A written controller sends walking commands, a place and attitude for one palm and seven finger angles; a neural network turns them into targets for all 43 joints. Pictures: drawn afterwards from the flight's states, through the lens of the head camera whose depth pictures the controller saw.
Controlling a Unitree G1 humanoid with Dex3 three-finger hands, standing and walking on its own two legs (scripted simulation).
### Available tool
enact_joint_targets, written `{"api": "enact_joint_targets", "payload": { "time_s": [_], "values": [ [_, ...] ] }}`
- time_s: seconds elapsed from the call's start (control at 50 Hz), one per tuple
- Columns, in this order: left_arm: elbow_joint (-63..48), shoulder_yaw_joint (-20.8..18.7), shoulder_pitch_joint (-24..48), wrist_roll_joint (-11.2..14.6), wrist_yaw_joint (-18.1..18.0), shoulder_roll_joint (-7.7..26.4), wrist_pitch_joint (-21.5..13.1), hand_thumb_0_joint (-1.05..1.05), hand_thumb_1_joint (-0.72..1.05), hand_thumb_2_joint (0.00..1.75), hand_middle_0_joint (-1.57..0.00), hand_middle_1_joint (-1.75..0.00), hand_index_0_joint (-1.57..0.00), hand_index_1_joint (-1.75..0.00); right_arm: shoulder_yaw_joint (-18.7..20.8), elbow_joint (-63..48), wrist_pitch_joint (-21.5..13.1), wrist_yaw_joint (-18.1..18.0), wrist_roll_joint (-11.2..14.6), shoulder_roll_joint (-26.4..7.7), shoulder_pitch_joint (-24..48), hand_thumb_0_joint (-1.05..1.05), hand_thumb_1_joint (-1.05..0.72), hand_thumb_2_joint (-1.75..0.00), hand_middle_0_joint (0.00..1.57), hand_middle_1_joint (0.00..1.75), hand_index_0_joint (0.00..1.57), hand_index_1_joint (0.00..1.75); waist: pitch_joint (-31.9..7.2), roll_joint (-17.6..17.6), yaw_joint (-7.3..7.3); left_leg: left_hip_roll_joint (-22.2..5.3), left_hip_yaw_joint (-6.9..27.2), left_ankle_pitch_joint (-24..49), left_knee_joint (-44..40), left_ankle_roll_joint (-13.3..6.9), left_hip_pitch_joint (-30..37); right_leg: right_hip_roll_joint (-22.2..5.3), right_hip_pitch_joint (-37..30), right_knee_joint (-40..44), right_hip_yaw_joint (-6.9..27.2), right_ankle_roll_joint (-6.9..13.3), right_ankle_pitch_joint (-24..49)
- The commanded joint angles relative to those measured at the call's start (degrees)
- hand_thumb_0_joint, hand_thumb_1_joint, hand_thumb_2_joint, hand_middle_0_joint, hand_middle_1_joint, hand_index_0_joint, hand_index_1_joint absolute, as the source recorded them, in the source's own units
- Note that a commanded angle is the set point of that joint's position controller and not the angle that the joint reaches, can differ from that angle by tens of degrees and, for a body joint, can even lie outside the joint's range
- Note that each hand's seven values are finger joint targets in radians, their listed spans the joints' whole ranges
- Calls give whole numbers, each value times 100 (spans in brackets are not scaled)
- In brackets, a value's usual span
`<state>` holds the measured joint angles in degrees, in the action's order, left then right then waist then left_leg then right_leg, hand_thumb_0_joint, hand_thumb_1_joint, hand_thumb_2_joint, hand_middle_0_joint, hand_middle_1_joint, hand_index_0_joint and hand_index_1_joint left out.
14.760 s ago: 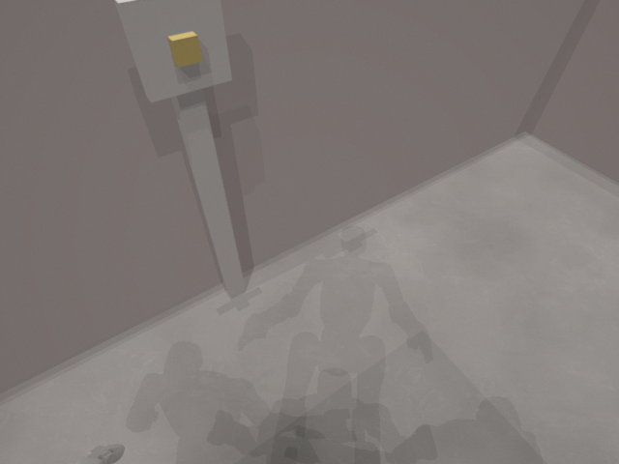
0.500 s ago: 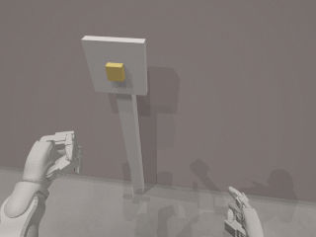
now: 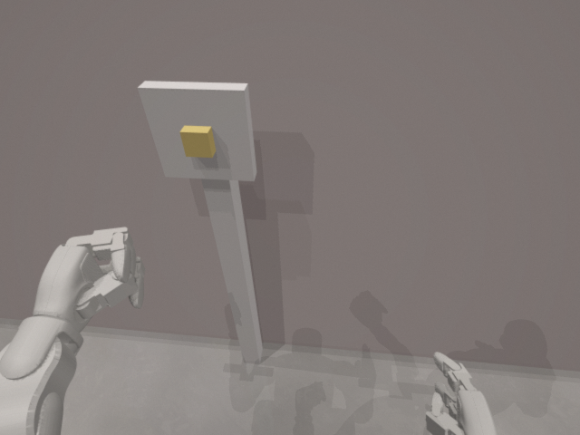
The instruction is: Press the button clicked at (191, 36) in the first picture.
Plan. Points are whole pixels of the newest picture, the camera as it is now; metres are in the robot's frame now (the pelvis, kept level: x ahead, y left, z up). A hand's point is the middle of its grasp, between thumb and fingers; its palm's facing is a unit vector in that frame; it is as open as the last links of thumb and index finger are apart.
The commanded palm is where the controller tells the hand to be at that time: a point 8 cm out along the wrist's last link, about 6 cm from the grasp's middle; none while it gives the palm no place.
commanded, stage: raise the hand and make a fist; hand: left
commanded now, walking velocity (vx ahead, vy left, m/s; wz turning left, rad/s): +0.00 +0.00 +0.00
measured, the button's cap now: (199, 140) +0.54 +0.23 +0.17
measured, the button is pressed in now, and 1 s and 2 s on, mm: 0 0 0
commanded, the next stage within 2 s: aim a knuckle at the button in 0.08 s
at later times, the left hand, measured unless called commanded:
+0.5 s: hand (155, 247) +0.29 +0.21 +0.16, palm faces +0.04 -1.00 -0.04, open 3.1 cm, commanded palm +0.27 +0.25 +0.16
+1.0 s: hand (190, 207) +0.39 +0.20 +0.14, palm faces +0.02 -1.00 -0.01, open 3.1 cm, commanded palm +0.36 +0.25 +0.15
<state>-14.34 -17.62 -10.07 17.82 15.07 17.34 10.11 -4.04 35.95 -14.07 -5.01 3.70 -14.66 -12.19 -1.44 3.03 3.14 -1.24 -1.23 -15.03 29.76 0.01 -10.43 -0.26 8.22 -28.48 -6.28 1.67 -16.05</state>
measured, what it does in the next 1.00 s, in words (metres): stands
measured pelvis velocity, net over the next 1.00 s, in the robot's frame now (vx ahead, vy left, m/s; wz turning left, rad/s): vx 0.01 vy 0.01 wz -0.02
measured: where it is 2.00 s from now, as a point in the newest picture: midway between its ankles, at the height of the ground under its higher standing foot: outside the picture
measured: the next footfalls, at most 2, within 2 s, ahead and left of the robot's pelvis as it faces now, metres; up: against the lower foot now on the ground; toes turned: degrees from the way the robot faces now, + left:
none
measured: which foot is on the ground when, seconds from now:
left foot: down 0.00-1.00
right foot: down 0.00-1.00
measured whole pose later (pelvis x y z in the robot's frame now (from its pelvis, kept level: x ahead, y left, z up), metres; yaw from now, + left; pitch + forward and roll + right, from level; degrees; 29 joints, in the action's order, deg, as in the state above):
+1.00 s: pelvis +0.01 +0.01 +0.00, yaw -1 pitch +0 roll +0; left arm 21.2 -14.2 21.8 11.9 10.2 16.9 4.4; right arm -3.4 37.8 -9.1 -5.2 3.7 -14.1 -13.7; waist -0.7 1.6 -0.1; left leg -0.3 -2.9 -15.7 29.9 -1.0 -14.4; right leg -1.2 13.1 -29.6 -4.5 0.6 -16.6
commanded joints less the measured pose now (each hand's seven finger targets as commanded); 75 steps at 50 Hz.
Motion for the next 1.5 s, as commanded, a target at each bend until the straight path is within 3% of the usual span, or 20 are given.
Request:
{"api": "enact_joint_targets", "payload": {
  "time_s": [0.0,0.1,0.14,0.2,0.32,0.44,0.56,0.62,0.7,0.74,0.88,1.02,1.06,1.12,1.18,1.22,1.28,1.32,1.36,1.48],
  "values": [
    [-1086,-473,1349,90,-50,1059,-521,0,90,90,-130,-150,-130,-150,204,-945,-452,-82,14,-535,971,0,-90,-90,20,30,20,30,-360,67,-28,142,166,495,-423,-178,256,-32,370,713,438,-147,387],
    [-1013,-487,1301,101,10,1110,-498,0,90,90,-130,-150,-130,-150,205,-948,-512,-102,17,-546,983,0,-90,-90,20,30,20,30,-399,-68,-9,144,154,461,-366,-195,204,-85,340,774,561,-195,293],
    [-984,-576,1271,154,26,1145,-522,0,90,90,-130,-150,-130,-150,214,-936,-539,-95,13,-555,987,0,-90,-90,20,30,20,30,-454,-380,-1,130,160,522,-318,-197,135,-113,249,783,641,-235,329],
    [-812,-499,1691,114,-13,1142,-544,0,90,90,-130,-150,-130,-150,215,-855,-550,-119,29,-555,959,0,-90,-90,20,30,20,30,-376,-92,-67,142,135,515,-296,-192,184,-102,385,755,616,-230,373],
    [-171,-173,2622,5,-50,1018,-604,0,90,90,-130,-150,-130,-150,209,-778,-520,-182,43,-563,953,0,-90,-90,20,30,20,30,-315,-191,-168,157,159,344,-305,-207,143,-95,522,753,656,-213,149],
    [591,-498,3099,-77,-34,1387,-642,0,90,90,-130,-150,-130,-150,214,-776,-391,-183,22,-595,892,0,-90,-90,20,30,20,30,-728,-188,-78,160,157,650,-311,-201,116,-119,229,562,625,-173,698],
    [1050,-148,3745,-170,-69,1097,-706,0,90,90,-130,-150,-130,-150,234,-803,-272,-153,35,-601,764,0,-90,-90,20,30,20,30,-921,-83,-178,153,152,905,-334,-202,284,-47,334,384,441,-115,1151],
    [1328,-288,4047,-231,-146,1305,-751,0,90,90,-130,-150,-130,-150,258,-763,-197,-147,22,-647,677,0,-90,-90,20,30,20,30,-959,-217,-183,135,173,926,-326,-199,229,-32,338,369,435,-97,1146],
    [1268,-109,4348,-324,-246,1114,-865,0,90,90,-130,-150,-130,-150,284,-814,-133,-108,9,-618,608,0,-90,-90,20,30,20,30,-1324,146,-202,119,162,1356,-314,-169,490,-28,265,226,378,-46,1564],
    [1474,-192,4491,-349,-309,1219,-911,0,90,90,-130,-150,-130,-150,304,-748,-89,-97,0,-656,508,0,-90,-90,20,30,20,30,-1315,-180,-236,75,203,1451,-328,-165,445,-6,251,208,344,-49,1638],
    [2128,63,5206,-495,-480,1051,-921,0,90,90,-130,-150,-130,-150,321,-655,133,-96,12,-683,354,0,-90,-90,20,30,20,30,-1194,-63,-367,53,229,1332,-348,-133,412,-7,484,218,341,-19,1429],
    [2770,-177,5624,-580,-571,1344,-1160,0,90,90,-130,-150,-130,-150,374,-552,318,-60,-31,-737,111,0,-90,-90,20,30,20,30,-1591,-199,-352,22,227,1763,-248,-132,461,7,346,126,364,4,1800],
    [2876,25,5857,-600,-548,1149,-1213,0,90,90,-130,-150,-130,-150,383,-563,367,-38,-11,-707,84,0,-90,-90,20,30,20,30,-1543,-1,-414,35,194,1759,-239,-124,454,0,410,124,381,1,1834],
    [3264,71,6119,-622,-537,1141,-1292,0,90,90,-130,-150,-130,-150,408,-505,437,-30,-19,-750,-56,0,-90,-90,20,30,20,30,-1511,-275,-483,20,210,1747,-194,-146,383,26,482,115,364,-2,1826],
    [3516,43,6511,-653,-550,1229,-1413,0,90,90,-130,-150,-130,-150,419,-476,493,-15,-18,-770,-138,0,-90,-90,20,30,20,30,-1554,-129,-527,54,190,1580,-168,-155,320,15,551,108,407,2,1753],
    [3957,-195,6632,-663,-561,1512,-1489,0,90,90,-130,-150,-130,-150,439,-388,545,-22,-31,-822,-259,0,-90,-90,20,30,20,30,-1480,-388,-548,49,176,1455,-139,-184,152,27,563,128,424,-9,1687],
    [4036,-35,7172,-748,-532,1456,-1729,0,90,90,-130,-150,-130,-150,445,-393,583,1,-37,-793,-336,0,-90,-90,20,30,20,30,-1701,119,-594,78,155,1490,-90,-171,240,11,614,55,473,12,1721],
    [4466,-180,7202,-749,-529,1632,-1849,0,90,90,-130,-150,-130,-150,465,-317,616,11,-54,-844,-481,0,-90,-90,20,30,20,30,-1695,-240,-628,56,175,1412,-39,-188,116,44,630,48,461,1,1660],
    [4827,-118,7500,-749,-477,1595,-1956,0,90,90,-130,-150,-130,-150,470,-266,644,23,-47,-855,-563,0,-90,-90,20,30,20,30,-1626,-205,-707,82,139,1257,-13,-199,2,37,723,44,489,-17,1628],
    [5261,-428,7192,-773,-364,1957,-2191,0,90,90,-130,-150,-130,-150,503,-371,740,79,-57,-912,-692,0,-90,-90,20,30,20,30,-1765,-191,-573,99,73,1154,22,-216,-293,41,585,-40,535,-12,1678]
  ]
}}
